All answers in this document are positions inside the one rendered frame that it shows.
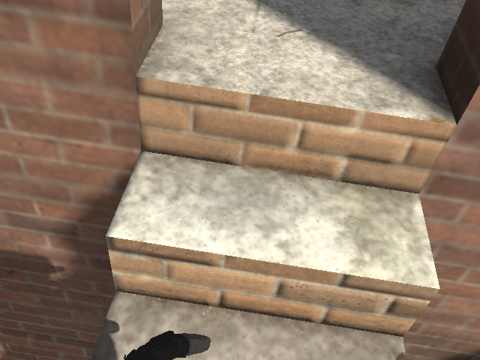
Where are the stairs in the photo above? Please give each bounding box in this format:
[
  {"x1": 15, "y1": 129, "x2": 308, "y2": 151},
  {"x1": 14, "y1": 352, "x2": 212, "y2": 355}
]
[{"x1": 91, "y1": 76, "x2": 457, "y2": 360}]

